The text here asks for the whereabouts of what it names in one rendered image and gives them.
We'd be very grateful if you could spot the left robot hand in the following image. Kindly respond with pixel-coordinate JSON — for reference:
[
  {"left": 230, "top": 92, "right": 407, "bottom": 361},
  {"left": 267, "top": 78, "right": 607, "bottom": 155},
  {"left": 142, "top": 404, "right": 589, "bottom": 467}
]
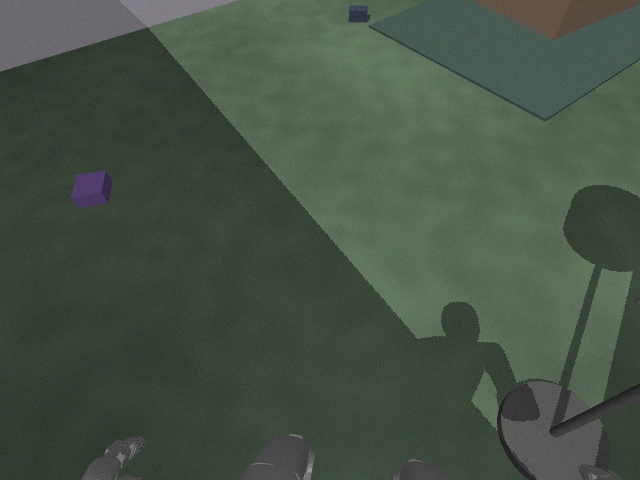
[{"left": 81, "top": 436, "right": 146, "bottom": 480}]

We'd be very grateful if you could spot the right robot hand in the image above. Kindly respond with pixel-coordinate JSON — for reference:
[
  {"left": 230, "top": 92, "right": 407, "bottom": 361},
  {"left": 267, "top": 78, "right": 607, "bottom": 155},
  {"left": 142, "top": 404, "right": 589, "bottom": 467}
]
[{"left": 579, "top": 464, "right": 623, "bottom": 480}]

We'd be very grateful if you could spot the floor lamp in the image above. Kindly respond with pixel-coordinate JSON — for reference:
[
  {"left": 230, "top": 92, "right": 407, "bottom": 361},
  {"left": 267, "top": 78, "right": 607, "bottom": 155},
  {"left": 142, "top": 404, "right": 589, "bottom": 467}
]
[{"left": 497, "top": 381, "right": 640, "bottom": 480}]

